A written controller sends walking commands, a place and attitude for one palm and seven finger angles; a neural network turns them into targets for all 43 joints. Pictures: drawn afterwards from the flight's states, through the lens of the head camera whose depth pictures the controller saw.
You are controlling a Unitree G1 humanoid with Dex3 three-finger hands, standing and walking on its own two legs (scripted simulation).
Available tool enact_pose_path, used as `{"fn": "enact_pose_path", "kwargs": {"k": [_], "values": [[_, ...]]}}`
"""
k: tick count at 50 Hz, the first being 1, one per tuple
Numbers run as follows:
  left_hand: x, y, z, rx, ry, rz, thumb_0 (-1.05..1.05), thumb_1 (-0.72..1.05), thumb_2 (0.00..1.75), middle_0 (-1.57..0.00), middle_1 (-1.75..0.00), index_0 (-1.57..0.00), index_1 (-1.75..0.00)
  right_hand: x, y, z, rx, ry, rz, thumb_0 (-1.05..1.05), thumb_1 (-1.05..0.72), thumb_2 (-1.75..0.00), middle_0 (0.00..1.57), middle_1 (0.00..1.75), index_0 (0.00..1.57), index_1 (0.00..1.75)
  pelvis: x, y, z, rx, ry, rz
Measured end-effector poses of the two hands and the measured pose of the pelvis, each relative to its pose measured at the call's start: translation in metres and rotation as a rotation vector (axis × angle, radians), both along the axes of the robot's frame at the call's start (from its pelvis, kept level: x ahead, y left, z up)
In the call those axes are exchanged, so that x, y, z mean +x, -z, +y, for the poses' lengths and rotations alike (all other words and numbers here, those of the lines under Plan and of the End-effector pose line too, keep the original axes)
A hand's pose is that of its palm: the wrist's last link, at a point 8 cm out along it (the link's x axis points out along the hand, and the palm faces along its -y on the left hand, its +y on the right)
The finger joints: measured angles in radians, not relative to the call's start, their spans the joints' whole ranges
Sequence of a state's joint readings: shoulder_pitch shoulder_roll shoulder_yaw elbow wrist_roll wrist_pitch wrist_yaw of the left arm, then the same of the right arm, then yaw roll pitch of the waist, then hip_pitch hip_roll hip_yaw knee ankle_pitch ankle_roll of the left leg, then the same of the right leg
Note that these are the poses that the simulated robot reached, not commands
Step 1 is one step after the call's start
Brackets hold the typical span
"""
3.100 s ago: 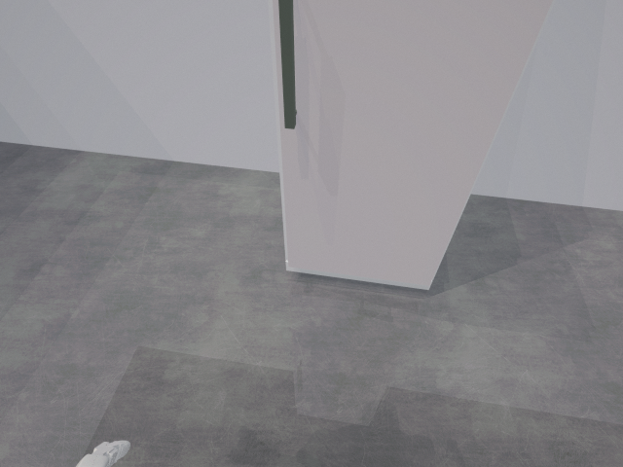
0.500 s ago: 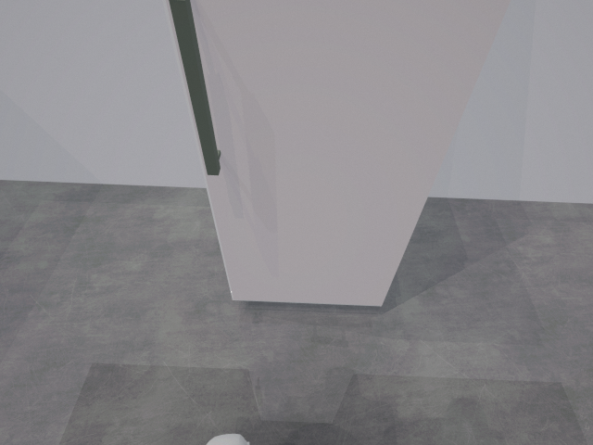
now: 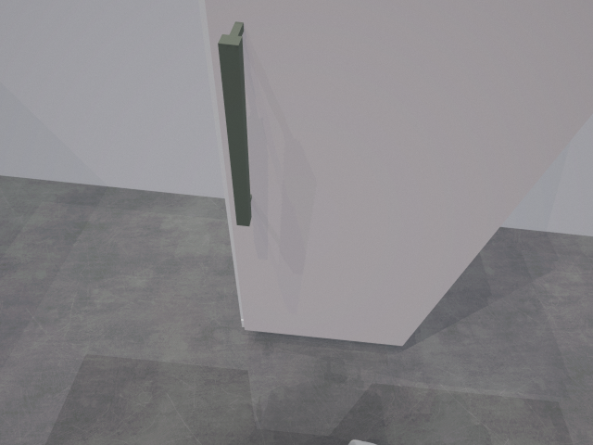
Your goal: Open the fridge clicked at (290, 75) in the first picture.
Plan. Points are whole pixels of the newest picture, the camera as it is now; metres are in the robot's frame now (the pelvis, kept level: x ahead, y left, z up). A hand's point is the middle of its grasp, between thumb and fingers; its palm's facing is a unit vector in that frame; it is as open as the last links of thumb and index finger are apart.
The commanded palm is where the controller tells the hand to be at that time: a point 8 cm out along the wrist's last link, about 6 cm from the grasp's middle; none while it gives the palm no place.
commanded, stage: come to a stop and stand still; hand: left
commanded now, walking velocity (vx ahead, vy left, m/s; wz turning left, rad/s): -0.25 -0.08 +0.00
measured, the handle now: (241, 142) +0.50 +0.13 +0.12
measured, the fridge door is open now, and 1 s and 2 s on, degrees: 0 0 0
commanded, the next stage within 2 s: look again from close up in 1.34 s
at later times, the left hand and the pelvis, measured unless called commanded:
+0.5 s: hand out of the picture +0.05 +0.16 -0.18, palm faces +0.07 -0.97 -0.22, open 7.3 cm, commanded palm none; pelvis -0.02 -0.02 -0.01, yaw +0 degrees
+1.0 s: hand out of the picture -0.02 +0.16 -0.18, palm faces -0.01 -0.98 -0.21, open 7.4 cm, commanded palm none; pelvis -0.03 -0.01 -0.01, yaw -1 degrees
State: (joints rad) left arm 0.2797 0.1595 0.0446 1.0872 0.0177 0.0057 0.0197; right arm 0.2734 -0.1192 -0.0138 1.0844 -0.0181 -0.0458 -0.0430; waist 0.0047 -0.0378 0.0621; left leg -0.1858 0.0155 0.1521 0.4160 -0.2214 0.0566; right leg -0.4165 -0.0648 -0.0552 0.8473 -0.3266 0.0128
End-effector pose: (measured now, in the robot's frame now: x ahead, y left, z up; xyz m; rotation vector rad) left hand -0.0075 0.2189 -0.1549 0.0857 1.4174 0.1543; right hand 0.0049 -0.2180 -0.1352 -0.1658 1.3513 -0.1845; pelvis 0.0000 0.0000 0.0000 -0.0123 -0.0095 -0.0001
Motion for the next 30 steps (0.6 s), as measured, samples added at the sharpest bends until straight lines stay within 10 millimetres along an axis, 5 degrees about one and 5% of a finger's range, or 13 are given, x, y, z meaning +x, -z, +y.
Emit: {"fn": "enact_pose_path", "kwargs": {"k": [9, 15, 22, 30], "values": [[0.06, -0.003, -0.011, 0.085, 0.06, -0.069, 0.0, 0.92, 0.9, -0.2, -0.3, -0.2, -0.3, -0.006, 0.028, -0.012, 0.075, 0.091, 0.079, 0.01, -0.91, -0.9, 0.2, 0.3, 0.21, 0.3, 0.017, 0.013, -0.027, 0.03, 0.023, -0.011], [0.073, -0.013, -0.025, 0.108, 0.07, -0.133, 0.0, 0.91, 0.9, -0.2, -0.3, -0.2, -0.3, 0.003, 0.036, -0.035, 0.075, 0.091, 0.07, 0.01, -0.91, -0.9, 0.2, 0.3, 0.2, 0.3, 0.007, 0.013, -0.035, 0.023, 0.003, -0.009], [0.061, -0.016, -0.02, 0.096, 0.038, -0.185, 0.0, 0.92, 0.9, -0.2, -0.3, -0.21, -0.3, 0.018, 0.025, -0.043, 0.042, 0.028, -0.001, 0.0, -0.91, -0.9, 0.2, 0.3, 0.2, 0.3, -0.011, 0.009, -0.029, 0.021, -0.007, -0.003], [0.012, 0.006, 0.009, 0.032, -0.011, -0.133, 0.0, 0.91, 0.9, -0.2, -0.3, -0.21, -0.3, 0.012, 0.007, -0.018, -0.015, -0.02, -0.095, 0.0, -0.91, -0.9, 0.2, 0.3, 0.2, 0.3, -0.031, 0.012, -0.002, 0.004, 0.0, -0.021]]}}
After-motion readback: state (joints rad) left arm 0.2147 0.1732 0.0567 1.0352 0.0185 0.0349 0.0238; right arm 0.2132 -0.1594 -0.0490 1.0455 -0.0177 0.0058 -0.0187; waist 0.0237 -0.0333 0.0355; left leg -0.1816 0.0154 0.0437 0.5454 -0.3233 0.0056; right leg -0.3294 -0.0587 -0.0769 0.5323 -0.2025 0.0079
